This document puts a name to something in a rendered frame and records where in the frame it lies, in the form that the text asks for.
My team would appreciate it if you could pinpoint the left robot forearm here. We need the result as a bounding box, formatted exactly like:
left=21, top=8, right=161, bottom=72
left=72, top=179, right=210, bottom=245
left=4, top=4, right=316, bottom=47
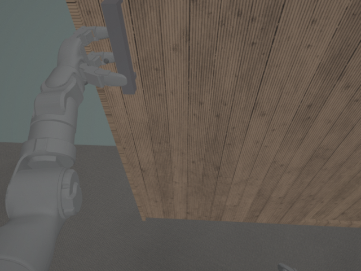
left=5, top=65, right=85, bottom=218

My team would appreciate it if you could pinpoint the wardrobe door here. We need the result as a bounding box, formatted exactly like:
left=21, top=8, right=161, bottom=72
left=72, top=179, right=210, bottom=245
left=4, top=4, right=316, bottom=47
left=76, top=0, right=361, bottom=225
left=305, top=160, right=361, bottom=221

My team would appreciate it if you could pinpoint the left robot hand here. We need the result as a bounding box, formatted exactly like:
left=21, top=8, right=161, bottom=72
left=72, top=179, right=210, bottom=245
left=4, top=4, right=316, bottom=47
left=57, top=26, right=127, bottom=88

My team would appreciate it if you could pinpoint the left robot upper arm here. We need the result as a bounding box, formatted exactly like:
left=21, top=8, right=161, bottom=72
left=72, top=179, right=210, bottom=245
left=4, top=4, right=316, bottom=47
left=0, top=167, right=82, bottom=271

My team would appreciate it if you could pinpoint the handle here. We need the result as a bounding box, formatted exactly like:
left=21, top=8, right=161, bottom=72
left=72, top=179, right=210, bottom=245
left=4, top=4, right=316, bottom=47
left=101, top=0, right=137, bottom=94

